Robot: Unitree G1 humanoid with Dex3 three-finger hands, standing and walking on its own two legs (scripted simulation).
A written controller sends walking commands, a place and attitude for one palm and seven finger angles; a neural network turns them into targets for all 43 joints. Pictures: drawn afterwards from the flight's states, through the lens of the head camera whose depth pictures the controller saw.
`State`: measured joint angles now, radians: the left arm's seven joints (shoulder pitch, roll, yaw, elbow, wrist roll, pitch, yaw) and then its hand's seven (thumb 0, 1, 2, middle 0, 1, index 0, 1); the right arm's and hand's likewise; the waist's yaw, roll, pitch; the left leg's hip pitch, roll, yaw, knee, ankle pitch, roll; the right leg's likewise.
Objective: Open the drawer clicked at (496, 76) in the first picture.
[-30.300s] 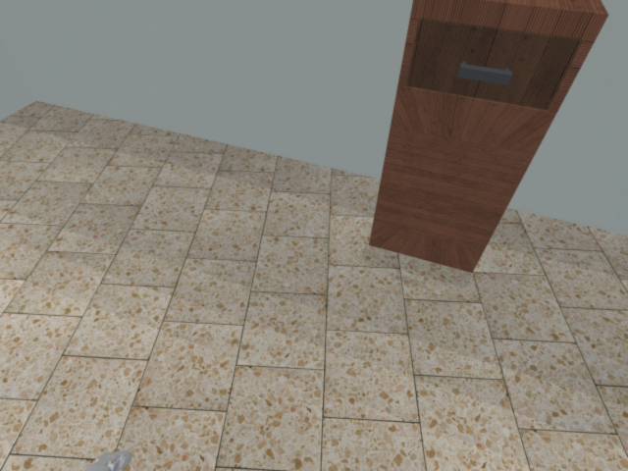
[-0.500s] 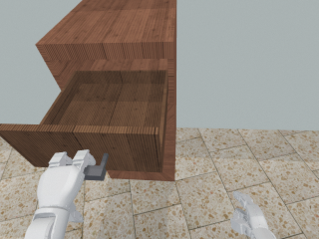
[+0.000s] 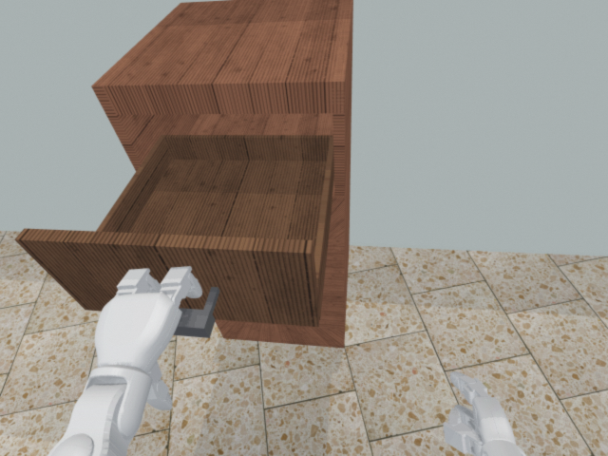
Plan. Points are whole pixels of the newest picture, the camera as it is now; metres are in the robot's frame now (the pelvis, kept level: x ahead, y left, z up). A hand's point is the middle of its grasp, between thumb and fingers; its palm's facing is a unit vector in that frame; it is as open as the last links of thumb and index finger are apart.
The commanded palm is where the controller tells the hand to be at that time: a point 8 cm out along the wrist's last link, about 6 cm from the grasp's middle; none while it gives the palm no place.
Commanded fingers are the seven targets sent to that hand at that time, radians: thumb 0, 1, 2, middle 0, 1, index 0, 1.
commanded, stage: lift the hand off the handle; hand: left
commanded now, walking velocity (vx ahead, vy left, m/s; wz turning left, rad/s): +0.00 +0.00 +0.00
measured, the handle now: (170, 305) +0.28 +0.23 +0.05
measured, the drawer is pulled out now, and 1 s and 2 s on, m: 0.30 0.30 0.30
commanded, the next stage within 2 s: draw the hand back to the body in 1.12 s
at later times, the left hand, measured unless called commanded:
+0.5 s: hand (135, 305) +0.23 +0.23 +0.13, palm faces +0.11 -0.06 -0.99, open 13.5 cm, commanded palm +0.21 +0.22 +0.19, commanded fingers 0.00 -0.50 0.30 -0.30 -1.20 -0.30 -1.20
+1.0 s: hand (119, 257) +0.25 +0.23 +0.19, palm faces +0.13 -0.03 -0.99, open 13.9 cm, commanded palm +0.21 +0.23 +0.26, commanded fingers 0.00 -0.50 0.30 -0.30 -1.20 -0.30 -1.20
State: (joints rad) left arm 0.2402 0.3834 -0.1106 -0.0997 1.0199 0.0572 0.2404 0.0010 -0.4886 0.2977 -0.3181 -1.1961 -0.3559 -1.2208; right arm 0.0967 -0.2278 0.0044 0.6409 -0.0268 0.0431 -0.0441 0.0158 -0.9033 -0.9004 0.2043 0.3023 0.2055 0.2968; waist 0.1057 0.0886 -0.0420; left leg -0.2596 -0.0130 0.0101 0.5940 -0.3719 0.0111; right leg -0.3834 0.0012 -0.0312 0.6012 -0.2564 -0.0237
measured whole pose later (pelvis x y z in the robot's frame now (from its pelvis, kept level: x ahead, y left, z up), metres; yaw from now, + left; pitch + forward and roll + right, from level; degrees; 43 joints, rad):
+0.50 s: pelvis -0.01 +0.00 +0.01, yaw +1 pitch -2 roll +0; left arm 0.15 0.49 -0.06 -0.22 0.91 0.08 0.05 0.00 -0.49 0.30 -0.34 -1.21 -0.38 -1.23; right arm 0.07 -0.25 0.03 0.64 0.01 0.07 -0.05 0.02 -0.90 -0.90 0.20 0.30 0.21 0.30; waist 0.12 0.12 0.00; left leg -0.11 -0.01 0.00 0.44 -0.29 0.01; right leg -0.23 0.00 -0.04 0.45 -0.18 -0.03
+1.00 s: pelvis -0.02 -0.01 +0.01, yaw +0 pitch -4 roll +1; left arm -0.03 0.59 0.00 -0.25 0.81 0.15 -0.15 0.00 -0.49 0.30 -0.32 -1.20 -0.32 -1.20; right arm 0.07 -0.28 0.05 0.62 0.04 0.08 -0.02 0.02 -0.90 -0.90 0.20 0.30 0.20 0.30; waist 0.10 0.13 0.00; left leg -0.10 -0.01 0.00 0.42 -0.27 0.00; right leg -0.22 0.00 -0.04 0.44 -0.16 -0.03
